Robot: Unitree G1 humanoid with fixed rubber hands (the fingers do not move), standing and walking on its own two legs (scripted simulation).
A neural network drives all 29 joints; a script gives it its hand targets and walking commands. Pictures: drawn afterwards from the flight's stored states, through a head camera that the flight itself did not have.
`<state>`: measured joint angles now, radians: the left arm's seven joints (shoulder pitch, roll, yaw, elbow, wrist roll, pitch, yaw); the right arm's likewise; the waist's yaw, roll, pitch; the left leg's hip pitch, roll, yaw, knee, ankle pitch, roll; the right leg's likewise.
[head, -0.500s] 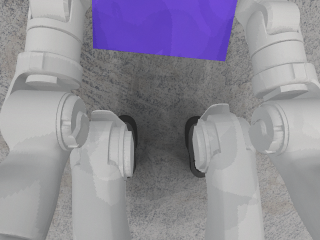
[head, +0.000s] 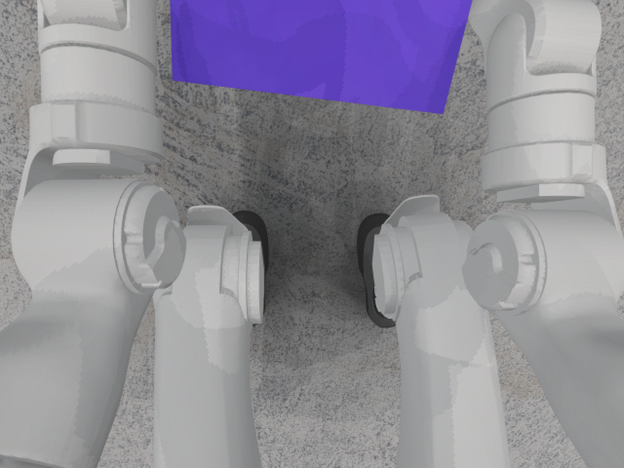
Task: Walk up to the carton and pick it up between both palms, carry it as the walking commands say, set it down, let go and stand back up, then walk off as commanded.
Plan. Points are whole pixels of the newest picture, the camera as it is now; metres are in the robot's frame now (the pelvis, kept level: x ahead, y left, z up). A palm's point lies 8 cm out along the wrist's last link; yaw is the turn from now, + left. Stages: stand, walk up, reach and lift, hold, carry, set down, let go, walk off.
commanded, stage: reach and lift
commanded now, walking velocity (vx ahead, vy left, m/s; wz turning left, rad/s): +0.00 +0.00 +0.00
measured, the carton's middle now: out of the picture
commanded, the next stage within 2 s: none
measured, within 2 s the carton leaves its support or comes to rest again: neither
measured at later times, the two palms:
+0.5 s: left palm out of the picture +0.55 +0.14 -0.07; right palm out of the picture +0.52 -0.15 -0.08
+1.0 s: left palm out of the picture +0.53 +0.14 +0.00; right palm out of the picture +0.50 -0.15 -0.01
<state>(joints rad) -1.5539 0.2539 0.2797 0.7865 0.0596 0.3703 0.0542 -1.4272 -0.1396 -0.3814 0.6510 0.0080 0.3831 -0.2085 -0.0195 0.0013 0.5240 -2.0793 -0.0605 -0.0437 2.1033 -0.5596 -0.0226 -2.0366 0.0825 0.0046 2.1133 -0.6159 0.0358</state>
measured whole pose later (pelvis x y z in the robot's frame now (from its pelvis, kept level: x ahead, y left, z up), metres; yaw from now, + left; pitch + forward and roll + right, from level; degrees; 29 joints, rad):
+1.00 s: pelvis -0.03 +0.00 +0.10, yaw +1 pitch +25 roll -1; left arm -1.42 0.15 0.35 0.60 0.12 0.48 0.02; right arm -1.28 -0.03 -0.48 0.44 -0.10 0.49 -0.16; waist -0.02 0.01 0.52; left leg -1.74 -0.07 -0.06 1.75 -0.44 -0.03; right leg -1.70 0.07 0.02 1.76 -0.50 0.03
